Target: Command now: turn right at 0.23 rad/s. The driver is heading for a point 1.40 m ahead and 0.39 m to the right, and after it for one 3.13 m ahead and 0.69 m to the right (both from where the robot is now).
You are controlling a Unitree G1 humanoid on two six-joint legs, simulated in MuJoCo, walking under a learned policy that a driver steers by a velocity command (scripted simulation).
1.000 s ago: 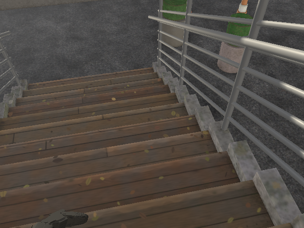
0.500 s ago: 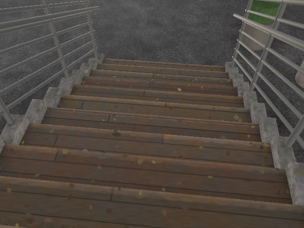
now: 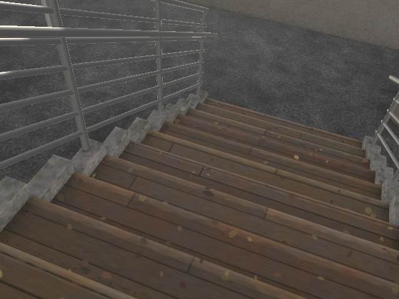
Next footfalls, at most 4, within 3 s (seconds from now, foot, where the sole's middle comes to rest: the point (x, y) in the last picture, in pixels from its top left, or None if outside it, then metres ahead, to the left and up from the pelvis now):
0.20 right None -0.08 -0.09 -0.77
0.56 left None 0.12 0.08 -0.77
0.98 right None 0.26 -0.26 -0.94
1.42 left None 0.64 -0.25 -1.12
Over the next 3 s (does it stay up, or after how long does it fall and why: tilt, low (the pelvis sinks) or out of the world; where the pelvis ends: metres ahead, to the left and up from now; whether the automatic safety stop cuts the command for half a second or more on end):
stays up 0.92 -0.39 -0.52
